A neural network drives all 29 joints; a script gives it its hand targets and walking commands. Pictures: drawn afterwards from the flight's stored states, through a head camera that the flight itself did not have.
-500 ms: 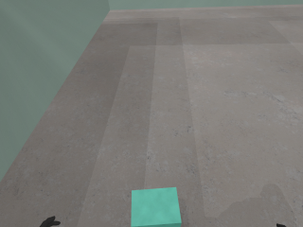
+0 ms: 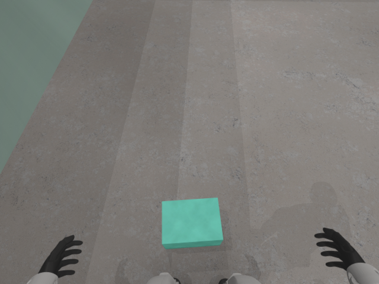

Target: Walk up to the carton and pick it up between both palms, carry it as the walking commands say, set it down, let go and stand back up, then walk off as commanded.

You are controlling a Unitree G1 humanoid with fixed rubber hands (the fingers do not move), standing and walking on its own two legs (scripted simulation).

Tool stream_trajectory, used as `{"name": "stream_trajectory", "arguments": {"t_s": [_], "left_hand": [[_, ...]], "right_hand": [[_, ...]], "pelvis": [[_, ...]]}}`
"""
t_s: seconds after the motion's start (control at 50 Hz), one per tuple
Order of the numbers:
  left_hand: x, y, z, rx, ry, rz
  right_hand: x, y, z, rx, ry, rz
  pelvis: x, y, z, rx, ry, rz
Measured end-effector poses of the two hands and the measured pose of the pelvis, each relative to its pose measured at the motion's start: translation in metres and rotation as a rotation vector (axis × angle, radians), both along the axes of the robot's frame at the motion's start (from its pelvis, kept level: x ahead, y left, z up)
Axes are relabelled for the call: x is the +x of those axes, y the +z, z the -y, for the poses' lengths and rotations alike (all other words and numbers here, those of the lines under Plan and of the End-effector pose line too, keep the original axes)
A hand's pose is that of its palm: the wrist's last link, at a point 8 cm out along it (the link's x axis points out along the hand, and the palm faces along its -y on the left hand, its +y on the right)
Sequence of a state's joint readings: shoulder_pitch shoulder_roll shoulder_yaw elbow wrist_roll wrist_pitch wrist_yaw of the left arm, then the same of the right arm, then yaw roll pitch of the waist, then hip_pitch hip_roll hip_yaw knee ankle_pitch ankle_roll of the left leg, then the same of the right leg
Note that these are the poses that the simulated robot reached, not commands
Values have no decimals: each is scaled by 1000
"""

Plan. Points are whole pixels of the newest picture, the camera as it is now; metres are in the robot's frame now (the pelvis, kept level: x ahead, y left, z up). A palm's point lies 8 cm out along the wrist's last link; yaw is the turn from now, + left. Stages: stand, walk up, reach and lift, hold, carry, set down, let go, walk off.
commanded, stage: reach and lift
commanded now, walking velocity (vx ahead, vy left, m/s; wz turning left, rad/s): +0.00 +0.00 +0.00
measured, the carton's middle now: (191, 223) +0.40 +0.02 -0.68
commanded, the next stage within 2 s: none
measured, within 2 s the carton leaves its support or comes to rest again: neither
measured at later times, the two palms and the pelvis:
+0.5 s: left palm (99, 208) +0.32 +0.26 -0.14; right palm (305, 209) +0.30 -0.29 -0.16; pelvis -0.03 -0.02 -0.07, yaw +0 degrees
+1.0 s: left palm (115, 184) +0.42 +0.26 -0.22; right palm (266, 182) +0.41 -0.22 -0.23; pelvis -0.06 +0.01 -0.12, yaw -1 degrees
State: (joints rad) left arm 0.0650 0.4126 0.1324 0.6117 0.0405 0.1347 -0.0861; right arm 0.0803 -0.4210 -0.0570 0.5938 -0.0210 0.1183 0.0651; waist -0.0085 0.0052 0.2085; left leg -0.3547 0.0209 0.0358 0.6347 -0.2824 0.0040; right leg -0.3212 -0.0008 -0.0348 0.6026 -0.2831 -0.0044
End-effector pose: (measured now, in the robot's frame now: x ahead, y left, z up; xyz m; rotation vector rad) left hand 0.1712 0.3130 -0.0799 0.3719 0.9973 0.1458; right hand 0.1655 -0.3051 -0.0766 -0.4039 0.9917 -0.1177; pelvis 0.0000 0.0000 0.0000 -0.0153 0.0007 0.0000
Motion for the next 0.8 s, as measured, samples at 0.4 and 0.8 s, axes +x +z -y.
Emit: {"name": "stream_trajectory", "arguments": {"t_s": [0.4, 0.8], "left_hand": [[96, -59, 41, -59, 54, 163], [204, -122, 57, -242, 122, 315]], "right_hand": [[105, -71, -13, 129, 5, 147], [227, -113, -77, 209, 3, 291]], "pelvis": [[-4, -47, 12, 31, -3, -334], [-64, -102, 4, 19, -12, -586]]}}
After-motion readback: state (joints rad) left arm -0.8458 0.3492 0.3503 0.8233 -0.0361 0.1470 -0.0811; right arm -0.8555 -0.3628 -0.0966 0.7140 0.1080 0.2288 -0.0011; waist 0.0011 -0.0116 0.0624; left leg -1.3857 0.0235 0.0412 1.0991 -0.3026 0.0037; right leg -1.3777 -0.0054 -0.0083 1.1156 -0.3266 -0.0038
